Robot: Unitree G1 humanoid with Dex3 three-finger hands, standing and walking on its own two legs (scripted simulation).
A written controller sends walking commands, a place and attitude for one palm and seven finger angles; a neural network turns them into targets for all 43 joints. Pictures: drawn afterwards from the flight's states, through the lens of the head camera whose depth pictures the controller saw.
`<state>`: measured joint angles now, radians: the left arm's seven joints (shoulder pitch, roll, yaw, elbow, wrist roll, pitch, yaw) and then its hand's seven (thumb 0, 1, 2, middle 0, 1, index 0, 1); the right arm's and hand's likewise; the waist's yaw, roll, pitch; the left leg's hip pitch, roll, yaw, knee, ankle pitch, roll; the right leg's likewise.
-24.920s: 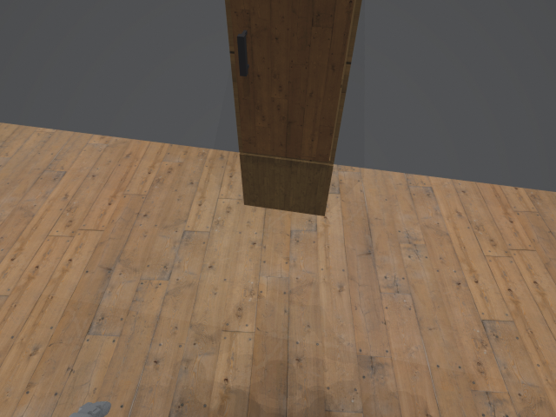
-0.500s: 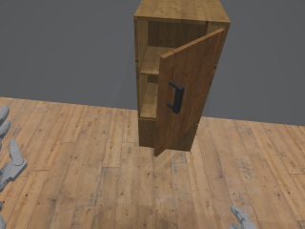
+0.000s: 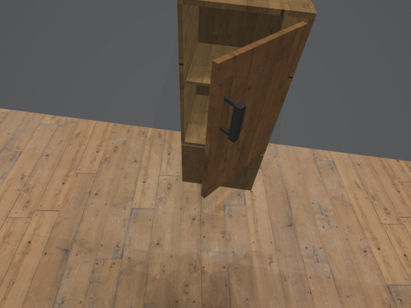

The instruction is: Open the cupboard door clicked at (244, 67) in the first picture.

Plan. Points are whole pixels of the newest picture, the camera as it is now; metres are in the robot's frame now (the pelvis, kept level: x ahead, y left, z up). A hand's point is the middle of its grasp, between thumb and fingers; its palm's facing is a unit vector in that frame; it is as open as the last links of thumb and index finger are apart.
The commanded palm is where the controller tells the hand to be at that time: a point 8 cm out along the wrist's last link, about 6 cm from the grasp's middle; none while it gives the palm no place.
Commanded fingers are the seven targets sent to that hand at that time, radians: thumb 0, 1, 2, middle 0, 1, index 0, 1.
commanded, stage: let the arm hang, fingers relaxed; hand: left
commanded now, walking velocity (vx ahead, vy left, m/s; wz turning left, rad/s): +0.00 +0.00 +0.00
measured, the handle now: (231, 119) +0.58 -0.04 +0.01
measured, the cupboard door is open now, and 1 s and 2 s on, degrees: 50 50 50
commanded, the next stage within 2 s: look to check the result in 0.70 s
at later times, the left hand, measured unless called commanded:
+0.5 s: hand out of the picture +0.00 +0.14 -0.17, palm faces +0.05 -0.99 -0.15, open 7.4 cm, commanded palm none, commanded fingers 0.00 0.90 0.90 -0.20 -0.30 -0.20 -0.30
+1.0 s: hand out of the picture +0.00 +0.16 -0.17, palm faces +0.04 -0.98 -0.19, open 7.4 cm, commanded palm none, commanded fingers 0.00 0.90 0.90 -0.20 -0.30 -0.20 -0.30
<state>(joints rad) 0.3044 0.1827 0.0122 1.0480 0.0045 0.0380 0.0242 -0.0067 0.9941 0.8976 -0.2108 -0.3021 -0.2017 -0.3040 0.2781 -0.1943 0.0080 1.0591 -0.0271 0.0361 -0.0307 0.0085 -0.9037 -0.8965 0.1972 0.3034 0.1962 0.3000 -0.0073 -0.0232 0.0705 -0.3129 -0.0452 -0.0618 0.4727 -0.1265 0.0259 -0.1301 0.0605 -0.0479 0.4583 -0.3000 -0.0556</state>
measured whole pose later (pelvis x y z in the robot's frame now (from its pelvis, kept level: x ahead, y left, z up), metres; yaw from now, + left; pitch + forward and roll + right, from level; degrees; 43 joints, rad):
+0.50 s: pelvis +0.01 +0.00 +0.00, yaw +0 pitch -3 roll +0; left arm 0.32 0.08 0.00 1.15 0.00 0.00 0.04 0.00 0.91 0.90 -0.20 -0.30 -0.19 -0.30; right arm 0.30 -0.11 0.01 1.15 -0.02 0.02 -0.05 0.01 -0.91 -0.90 0.20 0.30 0.20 0.30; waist -0.01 0.02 0.04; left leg -0.26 -0.05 -0.05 0.45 -0.15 0.03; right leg -0.08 0.05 -0.03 0.44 -0.32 -0.06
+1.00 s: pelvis +0.03 +0.00 +0.00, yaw -1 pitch -3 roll +0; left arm 0.33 0.12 0.00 1.15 0.00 0.00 0.05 0.00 0.91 0.90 -0.20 -0.30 -0.19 -0.30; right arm 0.27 -0.13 0.01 1.15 -0.02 0.01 -0.05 0.00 -0.90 -0.90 0.20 0.30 0.20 0.30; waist 0.00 0.01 0.06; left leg -0.23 -0.05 -0.05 0.44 -0.16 0.03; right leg -0.04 0.05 -0.03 0.41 -0.32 -0.05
